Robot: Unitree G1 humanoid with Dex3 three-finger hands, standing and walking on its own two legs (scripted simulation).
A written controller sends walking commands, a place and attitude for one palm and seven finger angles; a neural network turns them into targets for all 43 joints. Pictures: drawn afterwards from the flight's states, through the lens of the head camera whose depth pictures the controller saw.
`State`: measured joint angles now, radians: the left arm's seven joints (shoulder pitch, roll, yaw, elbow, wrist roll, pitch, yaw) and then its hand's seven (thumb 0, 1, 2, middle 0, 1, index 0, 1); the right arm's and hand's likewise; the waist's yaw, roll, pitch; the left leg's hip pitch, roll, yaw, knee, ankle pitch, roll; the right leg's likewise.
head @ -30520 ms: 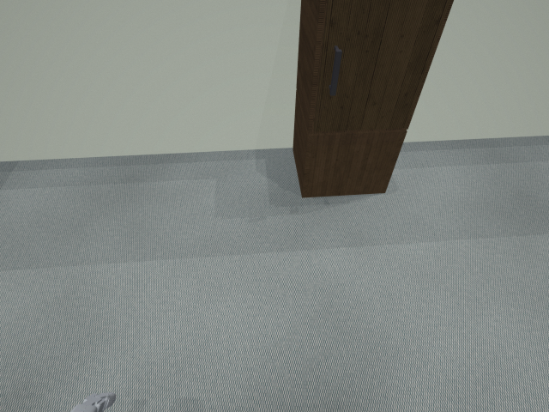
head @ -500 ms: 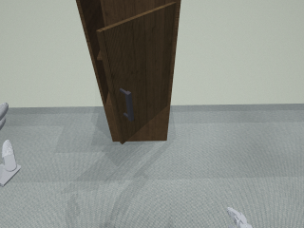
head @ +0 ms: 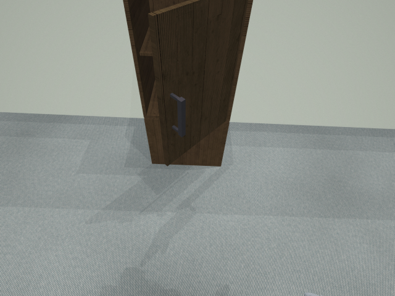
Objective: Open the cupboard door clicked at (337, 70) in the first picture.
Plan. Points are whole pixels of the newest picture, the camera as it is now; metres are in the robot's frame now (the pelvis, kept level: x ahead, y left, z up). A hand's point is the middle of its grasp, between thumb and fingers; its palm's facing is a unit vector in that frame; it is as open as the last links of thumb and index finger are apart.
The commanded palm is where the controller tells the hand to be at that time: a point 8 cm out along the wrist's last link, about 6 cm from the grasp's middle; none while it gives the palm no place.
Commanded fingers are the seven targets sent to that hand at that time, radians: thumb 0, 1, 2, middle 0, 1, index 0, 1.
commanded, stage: let the arm hang, fingers relaxed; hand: left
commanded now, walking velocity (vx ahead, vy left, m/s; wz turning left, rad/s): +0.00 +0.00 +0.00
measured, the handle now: (177, 115) +0.67 +0.09 -0.07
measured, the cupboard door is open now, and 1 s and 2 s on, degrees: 48 48 48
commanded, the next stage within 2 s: look to check the result in 0.80 s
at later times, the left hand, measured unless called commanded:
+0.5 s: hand out of the picture +0.02 +0.25 -0.15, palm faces +0.00 -0.94 -0.34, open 7.4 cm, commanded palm none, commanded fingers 0.00 0.90 0.90 -0.20 -0.30 -0.20 -0.30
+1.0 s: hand out of the picture +0.10 +0.22 -0.15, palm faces -0.03 -0.95 -0.30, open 7.4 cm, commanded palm none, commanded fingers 0.00 0.90 0.90 -0.20 -0.30 -0.20 -0.30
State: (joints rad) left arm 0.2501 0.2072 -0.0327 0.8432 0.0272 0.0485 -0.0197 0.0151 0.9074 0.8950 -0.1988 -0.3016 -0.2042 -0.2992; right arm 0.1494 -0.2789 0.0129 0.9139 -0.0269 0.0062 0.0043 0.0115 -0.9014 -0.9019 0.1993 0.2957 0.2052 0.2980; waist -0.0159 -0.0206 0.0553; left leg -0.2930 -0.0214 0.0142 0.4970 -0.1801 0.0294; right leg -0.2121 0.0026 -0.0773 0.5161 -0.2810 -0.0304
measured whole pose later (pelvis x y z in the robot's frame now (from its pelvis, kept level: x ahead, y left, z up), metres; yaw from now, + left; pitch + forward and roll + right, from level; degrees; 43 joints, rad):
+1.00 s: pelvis +0.03 -0.01 +0.01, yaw -1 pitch -1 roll +0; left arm 0.12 0.28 0.01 1.14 0.01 -0.01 0.00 0.01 0.91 0.90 -0.20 -0.30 -0.21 -0.30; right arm 0.13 -0.30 0.00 1.13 -0.02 0.00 -0.01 0.01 -0.90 -0.90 0.20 0.30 0.20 0.30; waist -0.01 0.02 0.06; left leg -0.16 -0.01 0.02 0.32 -0.14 0.01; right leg -0.08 0.02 -0.07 0.32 -0.22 -0.04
